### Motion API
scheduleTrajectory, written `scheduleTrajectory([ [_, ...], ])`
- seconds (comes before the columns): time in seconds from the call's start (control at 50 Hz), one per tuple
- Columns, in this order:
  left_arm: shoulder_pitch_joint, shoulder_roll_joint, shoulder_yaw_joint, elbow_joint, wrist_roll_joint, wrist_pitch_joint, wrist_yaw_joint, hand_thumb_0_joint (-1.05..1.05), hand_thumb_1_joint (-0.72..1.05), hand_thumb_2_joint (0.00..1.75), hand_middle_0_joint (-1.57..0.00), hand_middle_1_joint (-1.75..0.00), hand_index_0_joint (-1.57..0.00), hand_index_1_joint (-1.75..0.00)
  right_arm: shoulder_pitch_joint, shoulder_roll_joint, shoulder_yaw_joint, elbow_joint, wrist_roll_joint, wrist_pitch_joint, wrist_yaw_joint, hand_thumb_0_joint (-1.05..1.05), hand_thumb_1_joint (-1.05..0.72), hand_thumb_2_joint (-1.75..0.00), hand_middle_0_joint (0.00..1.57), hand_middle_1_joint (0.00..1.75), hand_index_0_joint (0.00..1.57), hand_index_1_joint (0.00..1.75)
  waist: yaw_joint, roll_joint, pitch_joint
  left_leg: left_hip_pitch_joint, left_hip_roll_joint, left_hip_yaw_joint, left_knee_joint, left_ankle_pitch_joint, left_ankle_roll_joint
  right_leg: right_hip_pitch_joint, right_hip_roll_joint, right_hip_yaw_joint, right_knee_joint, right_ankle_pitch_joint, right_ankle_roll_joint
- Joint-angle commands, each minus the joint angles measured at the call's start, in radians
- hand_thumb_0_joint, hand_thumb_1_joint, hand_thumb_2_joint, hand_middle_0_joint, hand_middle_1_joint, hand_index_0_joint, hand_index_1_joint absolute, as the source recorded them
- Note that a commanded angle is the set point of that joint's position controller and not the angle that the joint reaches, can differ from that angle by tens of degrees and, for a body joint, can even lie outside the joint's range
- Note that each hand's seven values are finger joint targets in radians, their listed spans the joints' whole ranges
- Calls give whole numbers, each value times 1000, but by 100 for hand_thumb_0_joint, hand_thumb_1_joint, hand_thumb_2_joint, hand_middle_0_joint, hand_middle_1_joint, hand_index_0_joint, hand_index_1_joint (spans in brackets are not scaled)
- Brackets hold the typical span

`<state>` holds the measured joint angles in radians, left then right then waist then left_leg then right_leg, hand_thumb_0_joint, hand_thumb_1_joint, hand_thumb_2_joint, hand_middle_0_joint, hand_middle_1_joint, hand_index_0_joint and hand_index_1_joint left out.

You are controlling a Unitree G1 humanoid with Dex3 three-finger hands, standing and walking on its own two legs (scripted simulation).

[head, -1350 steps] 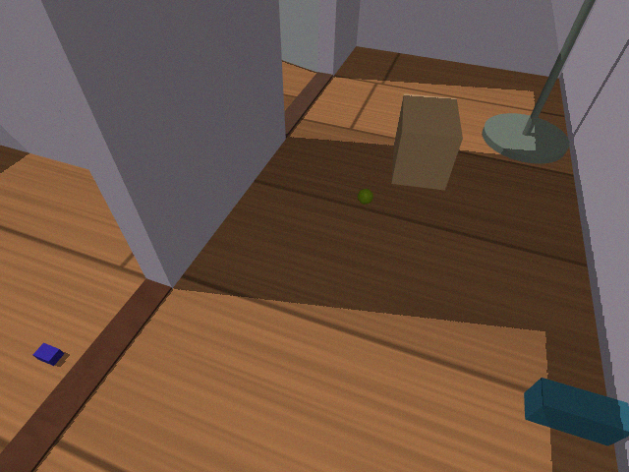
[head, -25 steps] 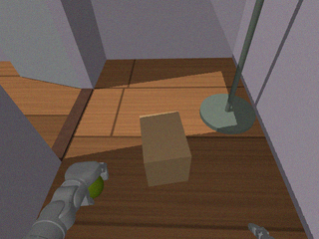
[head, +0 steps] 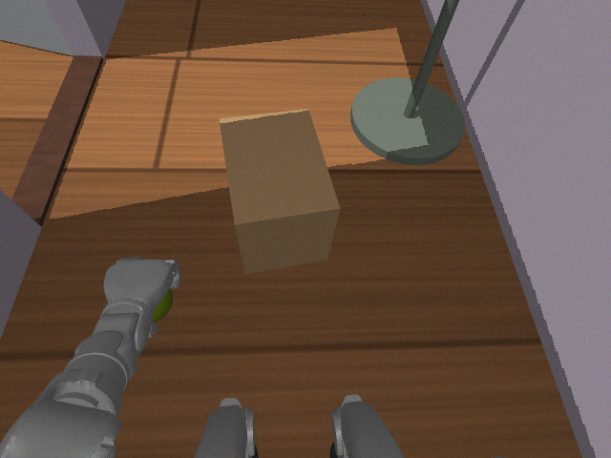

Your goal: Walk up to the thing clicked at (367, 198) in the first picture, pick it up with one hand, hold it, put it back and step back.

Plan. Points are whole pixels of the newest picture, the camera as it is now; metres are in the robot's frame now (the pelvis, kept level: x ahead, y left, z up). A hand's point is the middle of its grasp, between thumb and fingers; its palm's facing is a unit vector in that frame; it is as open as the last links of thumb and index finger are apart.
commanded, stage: crouch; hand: left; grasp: from above
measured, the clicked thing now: (147, 299) +0.39 +0.23 -0.13
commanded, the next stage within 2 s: lower in 1.28 s
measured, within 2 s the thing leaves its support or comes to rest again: neither
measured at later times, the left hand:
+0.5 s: hand (181, 329) +0.40 +0.22 -0.34, palm faces -0.45 +0.00 -0.89, open 9.2 cm
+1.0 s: hand (191, 330) +0.42 +0.22 -0.43, palm faces -0.45 -0.02 -0.89, open 9.2 cm
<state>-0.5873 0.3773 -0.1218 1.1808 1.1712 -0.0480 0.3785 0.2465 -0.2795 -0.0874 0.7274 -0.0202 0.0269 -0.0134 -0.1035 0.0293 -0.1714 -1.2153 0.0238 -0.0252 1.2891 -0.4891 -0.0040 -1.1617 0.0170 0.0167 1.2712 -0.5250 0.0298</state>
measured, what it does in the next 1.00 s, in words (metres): lowers itself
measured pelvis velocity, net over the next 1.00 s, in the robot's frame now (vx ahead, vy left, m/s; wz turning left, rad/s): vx -0.04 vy -0.01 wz -0.08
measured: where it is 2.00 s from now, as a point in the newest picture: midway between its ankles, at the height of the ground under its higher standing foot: outside the picture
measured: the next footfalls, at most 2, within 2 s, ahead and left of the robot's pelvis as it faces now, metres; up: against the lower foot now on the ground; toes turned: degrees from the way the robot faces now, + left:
none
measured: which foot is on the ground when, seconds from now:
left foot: down 0.00-1.00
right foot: down 0.00-1.00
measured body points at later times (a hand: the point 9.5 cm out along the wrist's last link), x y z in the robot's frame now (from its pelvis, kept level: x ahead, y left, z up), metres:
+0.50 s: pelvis -0.03 +0.00 -0.18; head +0.18 +0.02 +0.22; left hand +0.42 +0.22 -0.29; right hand +0.03 -0.27 -0.31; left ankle +0.06 +0.12 -0.61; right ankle +0.04 -0.14 -0.61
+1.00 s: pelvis -0.04 -0.01 -0.26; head +0.20 +0.02 +0.13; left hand +0.44 +0.22 -0.38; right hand +0.01 -0.28 -0.38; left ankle +0.06 +0.12 -0.61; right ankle +0.04 -0.14 -0.61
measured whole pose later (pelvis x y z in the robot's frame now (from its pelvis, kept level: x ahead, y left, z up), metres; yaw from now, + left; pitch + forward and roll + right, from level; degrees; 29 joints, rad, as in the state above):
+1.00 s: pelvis -0.04 -0.01 -0.26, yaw -5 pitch +37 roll -6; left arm -0.89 0.59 0.05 1.38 1.22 -0.13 0.42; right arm 0.14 -0.24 0.00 0.76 -0.12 -0.05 0.10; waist -0.20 0.01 -0.12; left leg -2.18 0.02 -0.11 2.19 -0.66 -0.02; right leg -2.10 0.06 -0.04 2.16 -0.71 0.03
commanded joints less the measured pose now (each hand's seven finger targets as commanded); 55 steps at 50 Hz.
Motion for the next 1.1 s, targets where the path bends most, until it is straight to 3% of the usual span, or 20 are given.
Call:
scheduleTrajectory([
  [0.0, -355, 220, 75, -146, -6, 16, 54, 0, 59, 82, -91, -86, -95, -83, 76, -152, -53, -73, -16, -42, -9, 0, -90, -90, 20, 30, 20, 30, -2, 69, -542, 209, -21, 2, 19, 190, 19, -7, 21, -57, 3, 212, -65],
  [0.04, -382, 241, 84, -154, -13, 20, 49, 0, 55, 82, -88, -88, -93, -85, 79, -150, -52, -73, -18, -44, -11, 0, -90, -90, 20, 30, 20, 30, -5, 90, -556, 160, -20, 0, 48, 125, 17, -60, 16, -59, 41, 161, -67],
  [0.06, -378, 216, 72, -118, -12, 23, 44, 0, 53, 85, -87, -90, -91, -86, 79, -152, -49, -67, -22, -47, -11, 0, -90, -90, 20, 30, 20, 30, -23, 76, -527, 116, -18, -12, 61, 78, 16, -106, 17, -65, 64, 124, -68],
  [0.12, -435, 262, 98, -97, -14, 17, 43, 0, 50, 83, -84, -89, -88, -85, 86, -160, -45, -60, -32, -57, -12, 0, -90, -90, 20, 30, 20, 30, -38, 71, -539, 30, -18, -26, 122, -26, 17, -207, 16, -70, 127, 37, -70],
  [0.14, -414, 239, 90, -81, -22, 14, 40, 0, 49, 81, -82, -89, -87, -84, 81, -157, -41, -63, -34, -60, -8, 0, -90, -90, 20, 30, 20, 30, -43, 79, -536, 7, -18, -35, 138, -37, 16, -243, 13, -75, 156, 25, -71],
  [0.16, -460, 278, 103, -108, -17, 9, 44, 0, 46, 83, -82, -87, -86, -84, 82, -160, -40, -62, -34, -61, -9, 0, -90, -90, 20, 30, 20, 30, -37, 81, -574, -7, -20, -30, 161, -60, 17, -257, 15, -74, 168, 4, -73],
  [0.24, -490, 302, 115, -75, -2, -16, 46, 0, 50, 86, -86, -85, -89, -82, 84, -167, -28, -45, -44, -77, -1, 0, -90, -90, 20, 30, 20, 30, -62, 91, -598, -76, -23, -55, 245, -86, 17, -376, 11, -87, 265, -22, -73],
  [0.26, -511, 291, 108, -88, -3, -23, 48, 0, 51, 84, -86, -86, -89, -82, 79, -158, -23, -41, -46, -81, 3, 0, -90, -90, 20, 30, 20, 30, -64, 124, -608, -88, -24, -49, 265, -79, 17, -398, 10, -84, 279, -16, -74],
  [0.3, -537, 347, 136, -88, 11, -33, 61, 0, 48, 84, -85, -83, -88, -81, 88, -168, -20, -33, -50, -88, 7, 0, -90, -90, 20, 30, 20, 30, -62, 129, -652, -102, -23, -50, 305, -73, 17, -428, 11, -89, 313, -12, -73],
  [0.36, -540, 321, 129, -78, 16, -42, 76, 0, 49, 84, -86, -84, -89, -81, 93, -159, -10, -19, -60, -96, 23, 0, -91, -90, 20, 30, 20, 30, -71, 172, -691, -110, -24, -34, 371, -10, 19, -460, 13, -91, 357, 37, -72],
  [0.38, -555, 358, 150, -71, 19, -41, 85, 0, 48, 84, -86, -83, -89, -81, 98, -164, -11, -14, -60, -97, 25, 0, -91, -90, 20, 30, 20, 30, -64, 162, -697, -133, -26, -33, 384, -21, 19, -471, 15, -94, 368, 26, -72],
  [0.44, -565, 329, 143, -51, 19, -37, 91, 0, 51, 87, -89, -84, -91, -81, 99, -162, -6, -3, -73, -102, 42, 0, -91, -90, 20, 30, 20, 30, -78, 197, -705, -129, -21, -39, 430, 29, 16, -514, 10, -101, 418, 63, -71],
  [0.64, -577, 381, 170, -17, 24, -52, 84, 0, 52, 88, -89, -85, -92, -83, 98, -152, 6, 2, -92, -100, 77, 0, -91, -90, 20, 30, 20, 30, -87, 187, -699, -272, -18, -2, 599, 98, 32, -510, 28, -100, 518, 154, -58],
  [0.74, -588, 430, 201, 2, 31, -67, 82, 0, 49, 83, -86, -83, -89, -80, 93, -165, 5, 3, -95, -93, 91, 0, -91, -90, 20, 30, 20, 30, -81, 197, -666, -333, -13, -5, 632, 49, 30, -560, 36, -110, 562, 115, -61],
  [0.78, -576, 397, 179, 28, 34, -69, 81, 0, 50, 81, -86, -83, -89, -79, 88, -164, 5, 2, -97, -93, 98, 0, -91, -90, 20, 30, 20, 30, -88, 204, -645, -338, -10, -9, 642, 46, 27, -591, 38, -117, 586, 106, -65],
  [0.84, -617, 456, 202, 14, 40, -80, 85, 0, 50, 81, -85, -84, -89, -80, 86, -166, 9, 3, -96, -88, 103, 0, -91, -90, 20, 30, 20, 30, -79, 193, -667, -389, -10, -1, 675, 31, 33, -572, 48, -117, 605, 103, -63],
  [0.92, -648, 447, 196, 35, 46, -86, 87, 0, 50, 82, -86, -84, -89, -80, 94, -171, 12, 14, -104, -88, 107, 0, -91, -90, 20, 30, 20, 30, -101, 199, -664, -415, -10, -1, 707, 14, 34, -602, 49, -118, 627, 91, -61],
  [0.96, -649, 481, 216, 39, 46, -86, 93, 0, 49, 79, -84, -84, -88, -80, 87, -175, 11, 16, -101, -88, 107, 0, -91, -90, 20, 30, 20, 30, -80, 209, -664, -414, -9, -5, 708, 1, 31, -632, 50, -126, 645, 70, -66],
  [1.0, -631, 445, 196, 87, 52, -87, 90, 0, 50, 81, -85, -83, -89, -80, 96, -180, 14, 19, -105, -90, 112, 0, -91, -90, 20, 30, 20, 30, -103, 205, -606, -431, -8, -15, 709, -29, 29, -675, 47, -136, 660, 44, -67],
  [1.08, -663, 481, 208, 98, 55, -90, 91, 0, 46, 79, -82, -83, -85, -80, 101, -193, 20, 26, -106, -91, 113, 0, -91, -90, 20, 30, 20, 30, -105, 214, -618, -440, -8, -19, 731, -42, 30, -695, 48, -144, 687, 37, -68],
])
